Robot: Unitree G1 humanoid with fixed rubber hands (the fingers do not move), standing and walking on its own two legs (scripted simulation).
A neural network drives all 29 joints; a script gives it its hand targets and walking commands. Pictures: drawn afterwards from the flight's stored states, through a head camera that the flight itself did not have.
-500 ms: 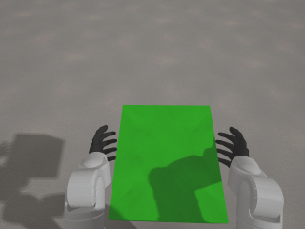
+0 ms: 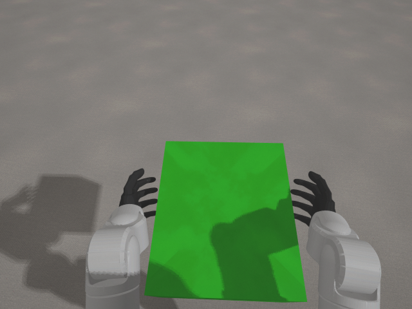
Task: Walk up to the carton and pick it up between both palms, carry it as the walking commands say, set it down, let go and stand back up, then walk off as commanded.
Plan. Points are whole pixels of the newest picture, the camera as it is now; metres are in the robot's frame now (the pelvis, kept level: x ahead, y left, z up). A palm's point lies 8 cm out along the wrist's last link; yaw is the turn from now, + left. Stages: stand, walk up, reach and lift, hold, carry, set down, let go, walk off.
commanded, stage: carry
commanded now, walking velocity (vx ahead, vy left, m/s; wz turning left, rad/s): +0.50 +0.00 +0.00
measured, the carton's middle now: (222, 219) +0.30 +0.00 +0.01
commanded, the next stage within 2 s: none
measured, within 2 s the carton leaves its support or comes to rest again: neither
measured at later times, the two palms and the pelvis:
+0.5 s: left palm (135, 98) +0.61 +0.23 +0.07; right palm (251, 89) +0.65 -0.09 +0.07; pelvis +0.37 +0.04 -0.02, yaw +2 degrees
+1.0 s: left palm (157, 40) +0.94 +0.22 +0.07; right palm (246, 35) +0.97 -0.10 +0.08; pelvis +0.69 +0.04 -0.01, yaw +4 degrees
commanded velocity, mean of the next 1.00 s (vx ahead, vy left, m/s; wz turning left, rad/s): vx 0.30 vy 0.00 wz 0.00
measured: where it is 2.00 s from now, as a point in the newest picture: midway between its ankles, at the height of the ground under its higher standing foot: (203, 158)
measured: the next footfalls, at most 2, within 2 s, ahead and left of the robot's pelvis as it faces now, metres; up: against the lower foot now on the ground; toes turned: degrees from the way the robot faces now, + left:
right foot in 0.12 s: +0.20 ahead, -0.10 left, +0.00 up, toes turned -9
left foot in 0.42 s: +0.44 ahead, +0.13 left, +0.00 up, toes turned +12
